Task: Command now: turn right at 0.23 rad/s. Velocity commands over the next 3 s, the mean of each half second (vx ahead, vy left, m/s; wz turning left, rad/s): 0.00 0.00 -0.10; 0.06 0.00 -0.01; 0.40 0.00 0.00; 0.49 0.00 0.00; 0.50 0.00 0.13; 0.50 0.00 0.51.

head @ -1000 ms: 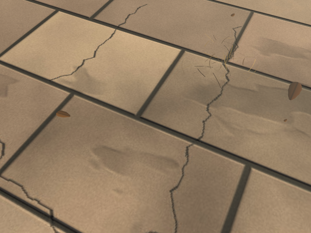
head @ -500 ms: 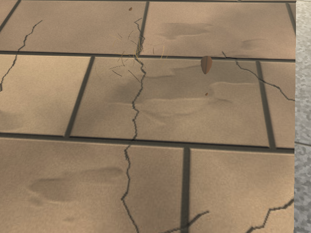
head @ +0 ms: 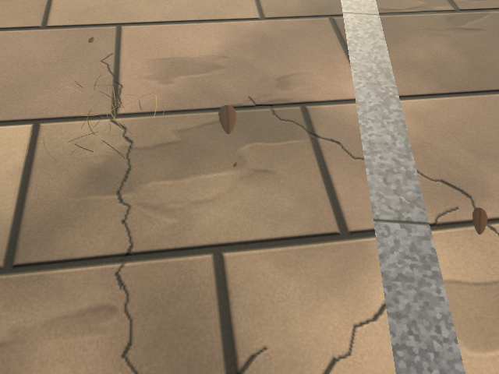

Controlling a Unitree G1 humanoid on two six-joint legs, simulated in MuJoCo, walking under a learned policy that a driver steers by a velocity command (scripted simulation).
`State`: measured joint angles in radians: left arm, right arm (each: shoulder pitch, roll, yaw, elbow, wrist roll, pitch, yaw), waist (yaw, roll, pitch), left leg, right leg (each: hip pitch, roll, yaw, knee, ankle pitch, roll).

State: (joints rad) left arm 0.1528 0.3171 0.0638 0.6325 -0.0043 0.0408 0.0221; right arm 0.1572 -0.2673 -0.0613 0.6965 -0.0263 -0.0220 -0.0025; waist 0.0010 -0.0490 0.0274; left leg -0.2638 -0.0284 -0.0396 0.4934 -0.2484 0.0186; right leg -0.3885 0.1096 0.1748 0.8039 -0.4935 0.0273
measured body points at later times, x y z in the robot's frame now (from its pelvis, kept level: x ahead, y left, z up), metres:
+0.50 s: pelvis -0.01 -0.03 +0.00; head +0.00 -0.04 +0.45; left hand +0.12 +0.22 -0.11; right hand +0.11 -0.30 -0.12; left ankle +0.01 +0.12 -0.74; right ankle -0.03 -0.15 -0.74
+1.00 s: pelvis +0.02 -0.02 +0.00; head +0.02 -0.01 +0.45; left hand +0.07 +0.24 -0.14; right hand +0.07 -0.29 -0.14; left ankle +0.01 +0.10 -0.72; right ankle -0.03 -0.15 -0.74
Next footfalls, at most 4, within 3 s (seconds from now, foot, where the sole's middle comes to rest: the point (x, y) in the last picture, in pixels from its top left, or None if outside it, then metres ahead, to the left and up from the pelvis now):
0.22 right None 0.01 -0.15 -0.77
1.54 right None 0.43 -0.13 -0.77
2.06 left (211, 285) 0.73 0.11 -0.77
2.60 right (282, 205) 1.03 -0.11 -0.77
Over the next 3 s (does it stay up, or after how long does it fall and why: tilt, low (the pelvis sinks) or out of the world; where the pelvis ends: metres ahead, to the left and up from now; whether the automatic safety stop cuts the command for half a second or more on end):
stays up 1.05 0.01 0.00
